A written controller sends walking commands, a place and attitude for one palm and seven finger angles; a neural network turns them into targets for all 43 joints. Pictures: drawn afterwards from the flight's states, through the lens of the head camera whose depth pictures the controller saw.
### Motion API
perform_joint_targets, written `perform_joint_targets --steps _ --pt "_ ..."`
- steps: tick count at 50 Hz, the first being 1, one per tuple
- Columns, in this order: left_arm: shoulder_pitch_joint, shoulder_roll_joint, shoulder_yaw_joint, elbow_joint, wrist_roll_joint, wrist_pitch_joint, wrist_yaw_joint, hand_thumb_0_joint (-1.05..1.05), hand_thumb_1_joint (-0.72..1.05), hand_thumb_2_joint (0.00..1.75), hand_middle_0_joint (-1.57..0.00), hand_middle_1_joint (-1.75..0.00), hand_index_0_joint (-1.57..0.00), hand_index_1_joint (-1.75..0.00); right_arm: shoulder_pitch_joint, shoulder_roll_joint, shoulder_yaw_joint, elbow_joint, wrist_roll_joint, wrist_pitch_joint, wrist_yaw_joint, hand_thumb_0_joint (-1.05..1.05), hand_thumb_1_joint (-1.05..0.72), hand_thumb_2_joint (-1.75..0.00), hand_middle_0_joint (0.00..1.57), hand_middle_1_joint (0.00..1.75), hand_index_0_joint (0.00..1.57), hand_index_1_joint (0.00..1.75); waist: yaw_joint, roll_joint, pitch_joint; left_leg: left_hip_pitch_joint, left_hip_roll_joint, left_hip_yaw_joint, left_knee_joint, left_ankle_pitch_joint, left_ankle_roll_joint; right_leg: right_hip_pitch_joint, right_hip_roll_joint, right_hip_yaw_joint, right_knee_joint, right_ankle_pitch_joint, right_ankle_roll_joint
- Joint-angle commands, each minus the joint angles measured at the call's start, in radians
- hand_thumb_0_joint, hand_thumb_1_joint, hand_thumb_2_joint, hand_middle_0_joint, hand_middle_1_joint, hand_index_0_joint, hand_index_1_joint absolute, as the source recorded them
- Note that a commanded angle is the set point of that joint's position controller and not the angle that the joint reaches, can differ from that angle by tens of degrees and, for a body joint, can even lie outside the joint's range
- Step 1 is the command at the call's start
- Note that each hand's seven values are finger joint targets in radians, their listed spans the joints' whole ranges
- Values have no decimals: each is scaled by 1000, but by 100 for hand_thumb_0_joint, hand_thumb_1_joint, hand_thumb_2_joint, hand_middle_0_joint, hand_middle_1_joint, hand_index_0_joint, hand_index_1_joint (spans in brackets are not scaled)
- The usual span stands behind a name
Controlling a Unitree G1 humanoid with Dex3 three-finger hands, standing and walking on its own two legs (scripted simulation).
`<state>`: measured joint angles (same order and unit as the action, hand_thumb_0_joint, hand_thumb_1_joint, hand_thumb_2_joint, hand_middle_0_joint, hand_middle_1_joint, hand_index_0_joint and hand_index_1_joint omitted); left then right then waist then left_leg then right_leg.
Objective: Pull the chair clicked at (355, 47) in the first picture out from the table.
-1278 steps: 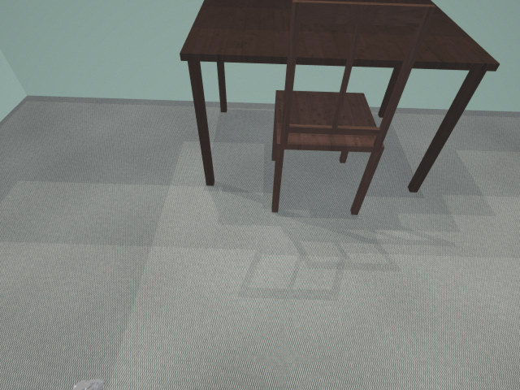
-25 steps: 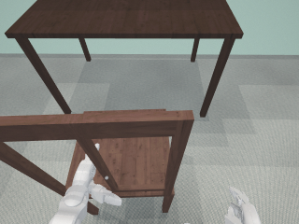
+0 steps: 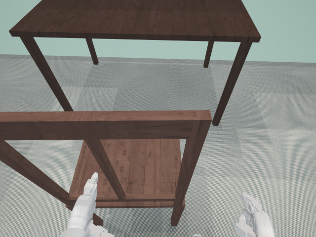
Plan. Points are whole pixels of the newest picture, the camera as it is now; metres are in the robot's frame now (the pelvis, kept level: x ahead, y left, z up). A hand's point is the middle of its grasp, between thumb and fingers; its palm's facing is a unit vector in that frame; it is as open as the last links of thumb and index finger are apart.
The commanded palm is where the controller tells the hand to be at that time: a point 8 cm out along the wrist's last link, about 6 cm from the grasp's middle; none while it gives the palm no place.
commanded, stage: draw the fingers out of the gap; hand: left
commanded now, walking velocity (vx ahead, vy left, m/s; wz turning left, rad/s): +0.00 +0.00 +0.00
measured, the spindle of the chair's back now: (110, 175) +0.28 +0.13 +0.00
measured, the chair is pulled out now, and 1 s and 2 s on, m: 0.53 0.53 0.53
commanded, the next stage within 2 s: draw the hand back to the body in 0.30 s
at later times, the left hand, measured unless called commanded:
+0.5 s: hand out of the picture +0.14 +0.12 -0.01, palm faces +0.04 -1.00 -0.07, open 17.5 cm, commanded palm +0.11 +0.18 +0.02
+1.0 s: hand (61, 218) +0.16 +0.18 +0.09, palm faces +0.11 -0.96 -0.25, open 17.1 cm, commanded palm +0.12 +0.24 +0.11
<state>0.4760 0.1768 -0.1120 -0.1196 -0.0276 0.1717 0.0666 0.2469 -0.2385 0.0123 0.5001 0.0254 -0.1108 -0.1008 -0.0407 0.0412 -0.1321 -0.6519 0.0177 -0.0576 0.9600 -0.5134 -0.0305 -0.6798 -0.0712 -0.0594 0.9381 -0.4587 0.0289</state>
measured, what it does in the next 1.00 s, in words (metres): stands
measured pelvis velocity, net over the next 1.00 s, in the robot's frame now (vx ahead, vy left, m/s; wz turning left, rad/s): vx -0.01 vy -0.01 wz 0.00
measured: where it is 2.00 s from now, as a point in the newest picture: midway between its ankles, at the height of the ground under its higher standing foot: outside the picture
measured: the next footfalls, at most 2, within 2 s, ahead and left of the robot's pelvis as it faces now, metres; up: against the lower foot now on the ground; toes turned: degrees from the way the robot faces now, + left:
none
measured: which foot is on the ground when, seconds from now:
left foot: down 0.00-1.00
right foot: down 0.00-1.00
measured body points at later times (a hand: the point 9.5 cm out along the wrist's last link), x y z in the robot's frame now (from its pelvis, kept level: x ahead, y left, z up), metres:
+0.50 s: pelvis +0.00 +0.00 -0.01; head +0.04 -0.01 +0.44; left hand +0.13 +0.18 +0.00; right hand +0.18 -0.24 -0.08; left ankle -0.02 +0.14 -0.68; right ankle +0.00 -0.14 -0.68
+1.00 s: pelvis -0.01 -0.01 +0.00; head +0.01 -0.02 +0.45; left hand +0.15 +0.23 +0.11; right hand +0.17 -0.24 -0.08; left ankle -0.02 +0.14 -0.68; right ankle +0.00 -0.14 -0.68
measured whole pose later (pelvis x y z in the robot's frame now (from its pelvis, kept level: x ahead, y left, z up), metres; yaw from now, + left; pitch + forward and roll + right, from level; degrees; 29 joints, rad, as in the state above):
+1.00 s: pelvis -0.01 -0.01 +0.00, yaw +0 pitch +8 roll -1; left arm 0.69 0.29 0.12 -0.44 -0.16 -0.13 -0.03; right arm 0.24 -0.20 -0.01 0.52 0.06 -0.12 -0.12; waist 0.03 0.06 -0.12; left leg -0.60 0.04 -0.07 0.98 -0.52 -0.04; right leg -0.62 -0.05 -0.07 0.94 -0.46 0.02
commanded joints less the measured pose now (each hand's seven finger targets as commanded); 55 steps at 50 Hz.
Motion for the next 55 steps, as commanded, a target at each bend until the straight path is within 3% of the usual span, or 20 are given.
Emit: perform_joint_targets --steps 1,7,11,12,21,22,23,27,30,32,34,36,37,41,46,47,48,49,53,55 --pt "16 81 47 -225 15 -45 9 0 -55 20 0 0 0 0 -68 -119 -48 -177 4 -46 -11 0 -90 -90 20 30 20 30 -9 -53 -129 44 -17 32 -129 268 44 122 19 -34 -128 224 -31" --pt "96 62 12 -286 19 -39 7 0 -55 20 0 0 0 0 -76 -112 -47 -200 7 -47 -15 0 -90 -90 20 30 20 30 -8 -20 -121 44 -15 23 -120 274 44 100 22 -38 -116 209 -37" --pt "148 55 4 -315 21 -40 6 0 -55 20 0 0 0 0 -71 -107 -49 -215 6 -47 -17 0 -90 -90 20 30 20 30 -6 -43 -127 27 -19 25 -107 249 46 92 24 -36 -111 191 -33" --pt "164 84 30 -308 26 -37 8 0 -55 20 0 0 0 0 -78 -106 -52 -213 6 -44 -20 0 -90 -90 20 30 20 30 1 -45 -116 12 -19 25 -106 248 46 96 25 -35 -112 187 -36" --pt "346 43 -15 -386 38 -64 -5 0 -55 20 0 0 0 0 -83 -86 -65 -242 12 -31 -17 0 -90 -90 20 30 20 30 8 -45 -124 -1 -20 27 -85 276 48 78 30 -37 -83 217 -37" --pt "238 -31 3 -518 -90 -188 -17 0 -55 20 0 0 0 0 -80 -83 -63 -231 10 -59 -19 0 -90 -90 20 30 20 30 -7 -92 -82 -33 -30 22 -47 276 42 39 40 -57 -71 242 -38" --pt "258 46 65 -485 -84 -252 -22 0 -55 20 0 0 0 0 -68 -89 -73 -198 8 -74 -20 0 -90 -90 20 30 20 30 9 -72 -142 -20 -28 24 -32 285 42 41 43 -51 -50 239 -41" --pt "314 70 131 -497 -119 -422 -56 0 -55 20 0 0 0 0 -72 -72 -88 -168 19 -95 -3 0 -90 -90 20 30 20 30 36 9 -153 -22 -25 25 -17 318 31 31 44 -45 -13 242 -48" --pt "309 32 94 -459 -129 -549 -109 0 -55 20 0 0 0 0 -97 -65 -92 -148 22 -97 24 0 -90 -90 20 30 20 30 28 -8 -128 -67 -20 25 14 290 27 -24 44 -42 21 212 -43" --pt "284 60 119 -421 -139 -623 -161 0 -55 20 0 0 0 0 -123 -63 -100 -134 24 -95 40 0 -90 -90 20 30 20 30 26 -46 -118 -124 -13 23 40 253 28 -31 41 -23 33 186 -44" --pt "336 101 175 -416 -157 -606 -201 0 -55 20 0 0 0 0 -135 -73 -103 -164 34 -76 45 0 -90 -90 20 30 20 30 45 -16 -152 -105 -17 34 10 205 30 17 36 -11 5 136 -43" --pt "339 121 214 -460 -186 -542 -217 0 -55 20 0 0 0 0 -143 -73 -99 -193 47 -57 33 0 -90 -90 20 30 20 30 46 -33 -170 -75 -19 39 -20 179 37 66 35 -3 -35 111 -36" --pt "342 153 262 -473 -200 -508 -213 0 -55 20 0 0 0 0 -159 -72 -96 -200 52 -51 25 0 -90 -90 20 30 20 30 61 -17 -184 -65 -21 39 -30 176 39 96 34 2 -50 101 -37" --pt "258 158 301 -554 -255 -469 -196 0 -55 20 0 0 0 0 -135 -64 -77 -190 58 -62 -5 0 -90 -90 20 30 20 30 40 -53 -132 -32 -19 29 -63 173 42 114 36 3 -114 82 -29" --pt "222 157 307 -500 -267 -455 -228 0 -37 29 -2 -4 -2 -4 -120 -78 -69 -153 59 -110 -15 0 -90 -90 20 30 20 30 26 -54 -85 28 -13 21 -108 189 41 131 35 -2 -167 107 -24" --pt "292 367 402 -458 -85 -343 -70 0 -33 31 -3 -5 -3 -5 -113 -66 -74 -155 38 -70 -33 0 -90 -90 20 30 20 30 119 -21 -115 78 17 30 -160 204 31 231 10 40 -215 103 -56" --pt "269 241 305 -557 -66 -302 -19 0 -30 32 -4 -5 -4 -5 -102 -55 -52 -189 29 -64 -35 0 -90 -90 20 30 20 30 73 4 -64 106 7 41 -188 204 33 235 -1 18 -236 131 -47" --pt "282 224 304 -523 -49 -264 22 0 -26 34 -4 -6 -4 -6 -113 -50 -54 -170 31 -47 -38 0 -90 -90 20 30 20 30 78 12 -20 131 14 39 -205 213 31 240 3 4 -246 140 -50" --pt "240 242 310 -544 -24 -214 86 0 -12 41 -6 -9 -6 -9 -135 -64 -40 -149 19 -26 -47 0 -90 -90 20 30 20 30 75 -20 23 220 18 28 -282 255 33 307 9 -15 -297 196 -47" --pt "199 273 331 -571 -18 -213 102 0 -4 44 -7 -10 -7 -10 -142 -68 -35 -141 15 -34 -46 0 -90 -90 20 30 20 30 77 24 32 268 17 27 -323 259 32 343 7 -15 -327 207 -47"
